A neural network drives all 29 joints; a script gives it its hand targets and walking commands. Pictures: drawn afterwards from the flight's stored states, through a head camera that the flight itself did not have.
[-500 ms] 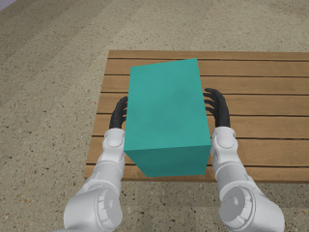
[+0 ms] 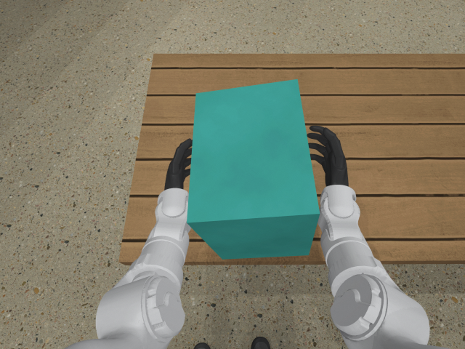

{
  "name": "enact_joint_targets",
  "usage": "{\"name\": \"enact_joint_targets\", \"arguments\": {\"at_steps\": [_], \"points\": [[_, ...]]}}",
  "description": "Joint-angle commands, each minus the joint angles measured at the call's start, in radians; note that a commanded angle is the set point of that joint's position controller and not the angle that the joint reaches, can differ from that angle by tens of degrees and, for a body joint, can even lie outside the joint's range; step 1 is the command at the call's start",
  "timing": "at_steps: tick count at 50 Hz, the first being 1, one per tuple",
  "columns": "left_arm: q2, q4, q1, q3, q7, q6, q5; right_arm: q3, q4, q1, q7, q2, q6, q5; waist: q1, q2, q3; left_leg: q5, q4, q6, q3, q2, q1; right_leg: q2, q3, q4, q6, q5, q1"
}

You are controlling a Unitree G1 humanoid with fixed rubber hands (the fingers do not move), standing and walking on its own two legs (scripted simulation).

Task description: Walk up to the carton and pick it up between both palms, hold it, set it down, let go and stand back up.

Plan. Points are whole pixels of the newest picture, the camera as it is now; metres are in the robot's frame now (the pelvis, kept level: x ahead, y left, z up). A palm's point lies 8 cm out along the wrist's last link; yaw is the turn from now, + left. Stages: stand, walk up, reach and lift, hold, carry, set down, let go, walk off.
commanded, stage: set down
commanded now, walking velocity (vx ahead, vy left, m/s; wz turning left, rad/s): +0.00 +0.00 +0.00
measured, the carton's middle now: (255, 179) +0.44 -0.05 -0.07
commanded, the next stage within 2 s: none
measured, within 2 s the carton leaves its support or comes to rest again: rests again in 1.96 s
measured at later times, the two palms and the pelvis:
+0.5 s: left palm (177, 188) +0.41 +0.10 -0.04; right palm (331, 182) +0.40 -0.17 -0.01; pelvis -0.01 +0.00 +0.00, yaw +0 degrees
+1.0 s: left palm (178, 190) +0.41 +0.10 -0.04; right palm (332, 184) +0.39 -0.18 -0.02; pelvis -0.01 +0.00 -0.01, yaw +0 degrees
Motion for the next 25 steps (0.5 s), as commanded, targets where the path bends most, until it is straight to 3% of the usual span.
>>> {"name": "enact_joint_targets", "arguments": {"at_steps": [1, 6, 25], "points": [[-0.516, -0.044, -0.55, -0.224, -0.064, -0.104, 0.045, 0.236, 0.135, -0.352, 0.11, 0.531, -0.027, -0.083, -0.001, 0.03, -0.672, 0.368, 0.041, -0.011, 0.003, 0.01, 0.137, -0.063, 0.032, 0.14, 0.063, 0.786, 0.511], [-0.527, -0.034, -0.564, -0.235, -0.058, -0.129, 0.04, 0.232, 0.153, -0.357, 0.105, 0.534, -0.046, -0.09, -0.008, 0.036, -0.706, 0.391, 0.063, -0.02, 0.001, 0.011, 0.135, -0.057, 0.026, 0.147, 0.059, 0.78, 0.469], [-0.478, -0.005, -0.526, -0.179, -0.06, -0.132, 0.079, 0.177, 0.173, -0.331, 0.108, 0.505, -0.032, -0.111, -0.015, 0.032, -0.632, 0.261, 0.046, -0.008, -0.013, 0.01, 0.117, -0.056, 0.026, 0.126, 0.059, 0.602, 0.404]]}}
